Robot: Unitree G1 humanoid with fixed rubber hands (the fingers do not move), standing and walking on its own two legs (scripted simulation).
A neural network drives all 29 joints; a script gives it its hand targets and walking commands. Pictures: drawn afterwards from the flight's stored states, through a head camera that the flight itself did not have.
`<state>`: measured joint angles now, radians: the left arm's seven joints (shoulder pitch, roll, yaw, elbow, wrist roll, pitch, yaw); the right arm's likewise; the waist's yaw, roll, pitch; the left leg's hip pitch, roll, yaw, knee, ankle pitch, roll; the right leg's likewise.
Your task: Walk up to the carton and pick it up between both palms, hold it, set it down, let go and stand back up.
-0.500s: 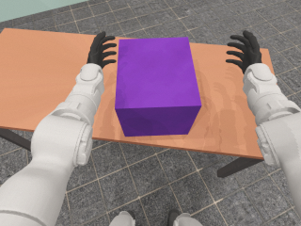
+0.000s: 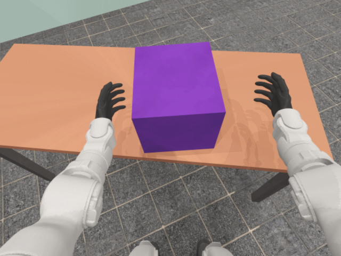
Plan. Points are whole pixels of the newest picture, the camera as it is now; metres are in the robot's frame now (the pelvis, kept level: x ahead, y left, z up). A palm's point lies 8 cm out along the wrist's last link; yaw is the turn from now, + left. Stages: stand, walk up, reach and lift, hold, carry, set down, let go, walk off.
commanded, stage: set down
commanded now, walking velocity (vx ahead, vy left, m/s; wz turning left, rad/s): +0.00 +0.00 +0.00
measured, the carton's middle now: (175, 99) +0.54 +0.04 -0.05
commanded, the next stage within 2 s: let go in 1.92 s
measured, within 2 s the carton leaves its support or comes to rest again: neither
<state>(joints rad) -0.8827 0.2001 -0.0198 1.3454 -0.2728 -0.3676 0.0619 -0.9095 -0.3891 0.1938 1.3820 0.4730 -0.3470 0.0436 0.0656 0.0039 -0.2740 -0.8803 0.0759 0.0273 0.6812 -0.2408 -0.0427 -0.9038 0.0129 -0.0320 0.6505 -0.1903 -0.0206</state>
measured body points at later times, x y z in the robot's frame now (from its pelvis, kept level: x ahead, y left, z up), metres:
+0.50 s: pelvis +0.00 +0.00 +0.00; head +0.07 -0.01 +0.44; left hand +0.36 +0.22 +0.00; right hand +0.39 -0.22 +0.00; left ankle +0.03 +0.15 -0.71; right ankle +0.05 -0.10 -0.71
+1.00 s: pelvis +0.04 +0.00 +0.03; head +0.06 +0.00 +0.48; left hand +0.30 +0.23 -0.01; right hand +0.33 -0.20 -0.01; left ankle +0.03 +0.15 -0.71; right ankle +0.05 -0.10 -0.71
